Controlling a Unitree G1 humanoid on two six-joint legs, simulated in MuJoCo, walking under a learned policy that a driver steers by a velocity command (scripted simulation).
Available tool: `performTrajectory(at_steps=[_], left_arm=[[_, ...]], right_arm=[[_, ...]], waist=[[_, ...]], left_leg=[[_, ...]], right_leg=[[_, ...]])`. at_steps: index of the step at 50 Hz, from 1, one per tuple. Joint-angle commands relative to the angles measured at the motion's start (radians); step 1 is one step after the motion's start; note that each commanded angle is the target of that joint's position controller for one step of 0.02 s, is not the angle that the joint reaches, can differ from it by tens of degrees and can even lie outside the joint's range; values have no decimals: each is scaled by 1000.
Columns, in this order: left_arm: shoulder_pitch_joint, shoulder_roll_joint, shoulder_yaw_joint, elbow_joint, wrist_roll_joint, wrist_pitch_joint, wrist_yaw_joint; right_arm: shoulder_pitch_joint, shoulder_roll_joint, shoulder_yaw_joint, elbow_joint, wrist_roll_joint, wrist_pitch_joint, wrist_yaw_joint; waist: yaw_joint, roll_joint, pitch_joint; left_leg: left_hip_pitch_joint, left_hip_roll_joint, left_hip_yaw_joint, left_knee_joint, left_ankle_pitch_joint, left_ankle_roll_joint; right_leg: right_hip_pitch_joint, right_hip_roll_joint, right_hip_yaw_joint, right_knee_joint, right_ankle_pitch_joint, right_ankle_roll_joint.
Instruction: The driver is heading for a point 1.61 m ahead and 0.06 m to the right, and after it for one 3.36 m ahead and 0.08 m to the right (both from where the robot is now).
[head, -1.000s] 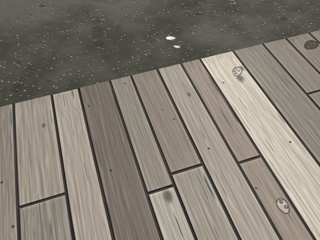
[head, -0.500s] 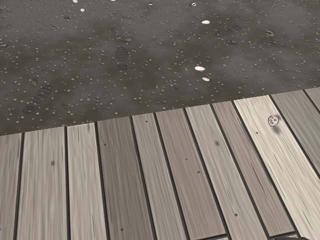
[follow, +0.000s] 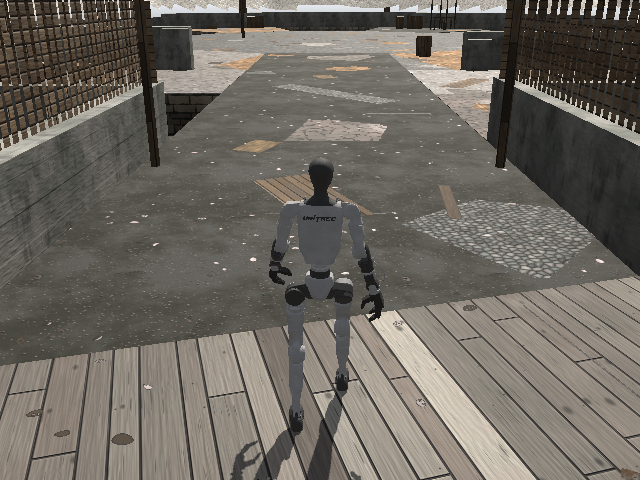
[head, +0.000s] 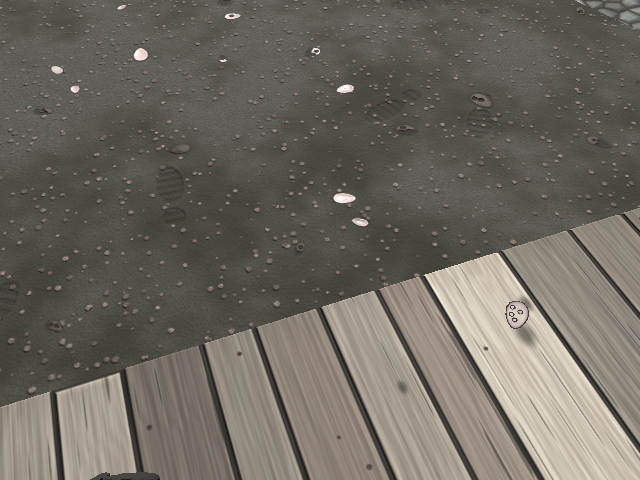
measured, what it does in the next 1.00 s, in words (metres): walks ahead: right foot, then left foot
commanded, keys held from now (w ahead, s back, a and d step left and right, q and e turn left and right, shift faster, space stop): w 1.00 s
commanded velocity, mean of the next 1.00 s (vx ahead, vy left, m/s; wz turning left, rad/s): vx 0.50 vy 0.00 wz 0.00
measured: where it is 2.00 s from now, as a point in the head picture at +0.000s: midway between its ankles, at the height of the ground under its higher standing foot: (306, 273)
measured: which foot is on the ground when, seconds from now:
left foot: down 0.00-0.04, up 0.06-0.54, down 0.56-1.00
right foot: up 0.00-0.00, down 0.02-0.60, up 0.62-1.00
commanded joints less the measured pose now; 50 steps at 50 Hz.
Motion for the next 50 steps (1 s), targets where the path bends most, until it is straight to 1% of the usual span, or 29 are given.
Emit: performTrajectory(at_steps=[1, 2, 3, 4, 5, 6, 8, 9, 10, 12, 17, 20, 26, 28, 29, 30, 31, 32, 33, 34, 35, 36, 37, 38, 41, 44, 47, 49, 50], left_arm=[[236, 190, 70, 21, 5, -15, 5], [415, 267, 89, 56, 16, -11, 16], [438, 303, 92, 77, 12, -7, 7], [408, 202, 63, 65, 0, -9, 7], [323, 166, 52, 49, 2, -13, 11], [249, 149, 44, 33, 11, -14, 11], [189, 99, 30, 30, 31, -18, 9], [302, 12, 6, 68, 118, -34, 32], [316, 18, 11, 77, 116, -40, 31], [298, 59, 19, 68, 104, -55, 17], [384, 53, 7, 93, 106, -53, -25], [460, 58, 5, 123, 104, -46, -44], [495, 98, 24, 155, 92, -30, -34], [491, 111, 31, 157, 93, -25, -25], [517, 78, 22, 153, 111, -28, -26], [682, -41, -18, 134, 130, -45, -31], [579, 15, -3, 135, 110, -43, -54], [390, 41, 13, 88, 77, -35, -50], [314, 67, 20, 81, 79, -42, -24], [341, 41, 11, 80, 103, -45, -1], [328, -7, -3, 83, 114, -44, 6], [336, -44, -11, 90, 117, -38, 6], [344, -51, -10, 96, 110, -30, 3], [337, -46, -10, 99, 101, -26, -2], [231, -21, -11, 71, 103, -15, -11], [128, -27, -21, 32, 103, -4, -13], [56, -7, -14, -1, 103, 7, -22], [-1, 20, -4, -34, 97, 10, -16], [26, 18, -3, -36, 98, 10, -13]], right_arm=[[-37, -152, -26, -46, 1, 8, -7], [-14, -112, -8, -70, -22, 7, -8], [109, 16, 26, -64, -14, -18, 6], [24, -101, 0, -61, 11, -42, 11], [-73, -141, -11, -92, 32, -57, 14], [-120, -133, -11, -100, 30, -62, 7], [-118, -110, -21, -96, 11, -46, 2], [-43, 49, 40, -68, -172, -54, 42], [-42, 51, 33, -59, -163, -52, 58], [-122, -22, 23, -82, -113, -46, 74], [-289, 6, 51, -143, -109, -14, 66], [-351, -6, 51, -177, -97, -4, 71], [-463, -41, 33, -236, -71, 4, 51], [-381, -92, 6, -226, -43, -15, 45], [-220, -131, -8, -182, -31, -29, 41], [32, -159, -4, -131, -29, -32, 46], [251, -152, -10, -49, -59, -27, 37], [215, -160, -26, -37, -71, -49, 25], [64, -134, -24, -68, -58, -59, 18], [-10, -67, -3, -82, -56, -57, 11], [-57, -8, 11, -90, -59, -55, 9], [-85, 26, 23, -101, -62, -51, 9], [-84, 33, 23, -105, -67, -53, 11], [-84, 20, 17, -111, -66, -62, 13], [-15, 0, 10, -97, -93, -75, 38], [51, -7, 12, -75, -90, -74, 69], [115, -12, 18, -47, -96, -65, 94], [136, -14, 20, -34, -93, -66, 99], [142, -17, 21, -19, -113, -69, 95]], waist=[[183, 96, -132], [223, -45, -288], [148, -299, -396], [184, -170, -331], [174, -128, -191], [144, -39, -119], [85, -41, -57], [81, -49, -28], [79, -40, 16], [86, -29, 16], [107, -10, 27], [121, -37, 43], [111, -48, 61], [48, -38, -20], [11, 14, -178], [0, 235, -462], [-100, 190, -436], [-112, 119, -184], [-60, 99, -17], [-2, 102, -46], [28, 81, -24], [63, 58, -21], [76, 49, -15], [78, 58, -8], [56, 55, 8], [43, 57, 7], [33, 93, 11], [32, 83, 30], [56, 105, 31]], left_leg=[[-87, 213, -48, 335, 856, 107], [-314, 142, -2, 668, 517, 71], [-687, -46, -67, 968, -183, 20], [-798, 12, -180, 1070, -213, 39], [-855, 61, -154, 1071, -121, 55], [-820, 113, -126, 1028, -27, 55], [-718, 167, -127, 935, 70, 48], [-692, 156, -167, 906, 120, 66], [-732, 145, -161, 868, 135, 68], [-809, 152, -135, 782, 224, 62], [-802, 149, -74, 520, 492, 25], [-730, 111, -39, 428, 518, 33], [-715, 71, -29, 260, 368, 83], [-436, 7, 38, 250, 402, 138], [-134, 34, -5, 350, 487, 203], [428, 281, -423, 280, 407, 429], [501, 391, -731, 74, 188, 431], [302, 343, -651, 16, -49, 296], [53, 317, -540, -12, -73, 255], [-72, 298, -467, -35, 29, 261], [-168, 289, -409, -65, 118, 264], [-247, 281, -369, -94, 182, 263], [-276, 267, -327, -117, 201, 263], [-285, 248, -279, -127, 226, 264], [-300, 237, -192, -115, 415, 284], [-320, 221, -130, -74, 596, 287], [-339, 200, -104, -37, 603, 268], [-274, 224, -122, -25, 584, 258], [-196, 271, -151, 13, 640, 254]], right_leg=[[374, 39, -30, -12, -24, -68], [688, -168, 215, 14, -10, -134], [963, -352, 693, -133, -222, -292], [919, -316, 696, -190, -346, -249], [789, -285, 547, -209, -307, -206], [644, -250, 442, -237, -208, -187], [459, -195, 311, -292, -83, -171], [402, -172, 290, -340, -191, -192], [396, -170, 271, -365, -217, -203], [405, -165, 215, -383, -199, -216], [357, -155, 100, -375, 28, -238], [364, -152, 71, -358, 81, -228], [649, -227, 85, -298, 220, -162], [595, -165, 25, -150, 480, -98], [490, -82, -34, 59, 420, -36], [89, 72, -33, 392, -32, 45], [-118, 154, 51, 632, -596, 46], [-256, 79, 145, 748, -521, -15], [-269, 3, 130, 754, -423, -34], [-171, -40, 138, 696, -371, -54], [-117, -70, 133, 674, -319, -56], [-64, -84, 126, 650, -294, -49], [-57, -83, 115, 622, -293, -39], [-78, -81, 100, 586, -268, -26], [-160, -90, 65, 436, -67, 16], [-128, -71, 26, 276, 115, 32], [-54, -27, -1, 230, 166, 26], [-68, -17, 10, 186, 118, 13], [-108, -37, 62, 273, 129, 9]])
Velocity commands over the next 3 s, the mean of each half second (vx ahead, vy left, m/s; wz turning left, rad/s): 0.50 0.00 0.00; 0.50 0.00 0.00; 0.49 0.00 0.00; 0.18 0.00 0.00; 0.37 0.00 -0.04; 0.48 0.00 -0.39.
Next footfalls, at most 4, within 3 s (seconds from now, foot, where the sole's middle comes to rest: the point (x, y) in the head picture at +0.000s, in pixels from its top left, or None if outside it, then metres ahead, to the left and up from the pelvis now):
0.02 right None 0.19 -0.12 -0.77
0.56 left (258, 457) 0.53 0.12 -0.77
1.10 right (350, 330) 0.81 -0.10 -0.77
1.64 left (260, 270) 1.12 0.12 -0.92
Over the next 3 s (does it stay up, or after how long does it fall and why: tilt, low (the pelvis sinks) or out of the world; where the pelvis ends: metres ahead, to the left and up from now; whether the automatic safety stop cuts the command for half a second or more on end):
stays up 1.49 -0.06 -0.14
